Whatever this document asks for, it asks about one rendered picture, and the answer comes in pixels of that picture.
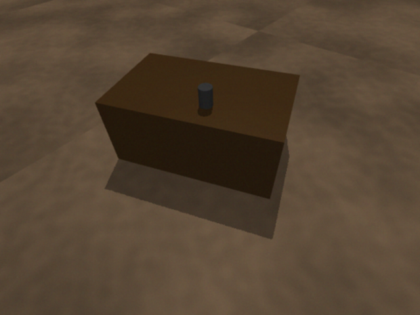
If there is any can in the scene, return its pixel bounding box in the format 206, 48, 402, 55
198, 83, 213, 109

